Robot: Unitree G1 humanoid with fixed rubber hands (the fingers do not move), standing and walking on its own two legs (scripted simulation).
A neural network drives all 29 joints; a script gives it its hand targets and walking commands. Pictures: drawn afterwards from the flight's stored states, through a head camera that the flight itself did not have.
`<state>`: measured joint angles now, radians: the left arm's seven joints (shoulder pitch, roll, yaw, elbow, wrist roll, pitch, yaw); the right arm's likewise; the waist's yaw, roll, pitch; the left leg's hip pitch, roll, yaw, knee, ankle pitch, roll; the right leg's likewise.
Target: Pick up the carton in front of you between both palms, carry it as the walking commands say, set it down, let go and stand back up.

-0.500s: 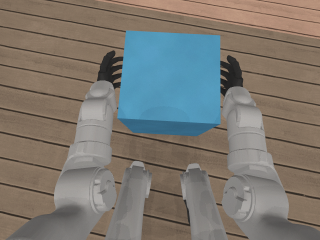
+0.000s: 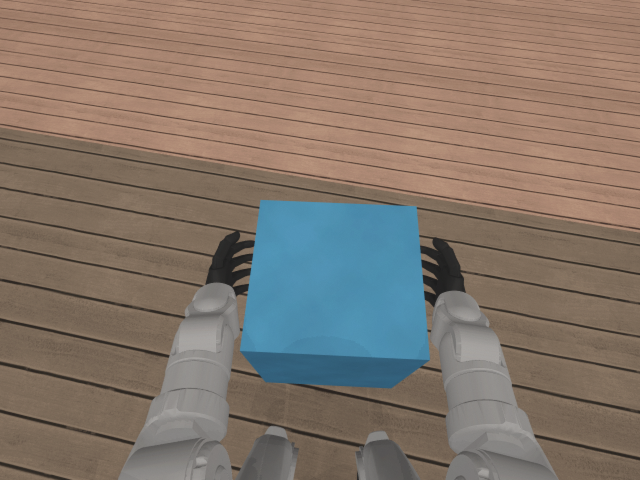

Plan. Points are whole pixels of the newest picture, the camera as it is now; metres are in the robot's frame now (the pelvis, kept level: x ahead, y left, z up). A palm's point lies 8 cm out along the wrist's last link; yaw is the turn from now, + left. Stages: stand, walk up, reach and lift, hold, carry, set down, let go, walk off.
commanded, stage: reach and lift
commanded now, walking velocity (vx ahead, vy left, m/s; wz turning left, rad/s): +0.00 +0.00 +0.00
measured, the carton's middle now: (332, 304) +0.37 +0.00 -0.11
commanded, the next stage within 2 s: hold in 1.44 s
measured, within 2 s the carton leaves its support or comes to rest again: neither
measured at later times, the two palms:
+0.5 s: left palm (189, 279) +0.32 +0.15 +0.10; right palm (497, 288) +0.32 -0.15 +0.10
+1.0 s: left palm (185, 274) +0.32 +0.15 +0.11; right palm (501, 282) +0.32 -0.15 +0.11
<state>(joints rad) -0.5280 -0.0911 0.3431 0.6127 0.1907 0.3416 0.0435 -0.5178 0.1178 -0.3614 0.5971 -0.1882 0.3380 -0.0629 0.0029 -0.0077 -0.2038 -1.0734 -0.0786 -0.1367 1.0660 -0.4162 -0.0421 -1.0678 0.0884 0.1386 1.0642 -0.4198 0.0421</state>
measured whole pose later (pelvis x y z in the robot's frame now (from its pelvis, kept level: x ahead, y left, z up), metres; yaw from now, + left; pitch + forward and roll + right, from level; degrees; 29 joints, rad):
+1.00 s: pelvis +0.02 +0.00 +0.09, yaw +0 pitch -3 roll +0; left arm -0.30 -0.16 0.28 0.36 0.28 0.63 0.00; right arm -0.30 0.16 -0.28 0.36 -0.29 0.63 0.00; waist 0.00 0.00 -0.01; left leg -0.17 -0.04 -0.15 0.44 -0.21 -0.02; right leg -0.17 0.04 0.15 0.44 -0.22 0.02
